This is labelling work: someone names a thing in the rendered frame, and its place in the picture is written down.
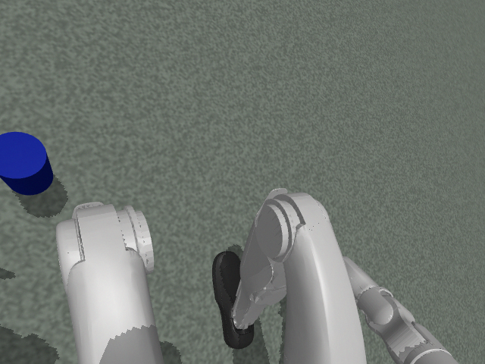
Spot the right robot hand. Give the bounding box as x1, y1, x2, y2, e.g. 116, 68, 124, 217
343, 256, 379, 305

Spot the can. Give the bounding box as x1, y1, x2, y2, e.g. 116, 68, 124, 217
0, 132, 53, 195

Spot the right robot foot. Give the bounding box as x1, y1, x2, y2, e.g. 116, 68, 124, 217
212, 251, 254, 349

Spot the right robot arm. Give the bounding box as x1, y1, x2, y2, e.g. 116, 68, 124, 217
357, 287, 459, 364

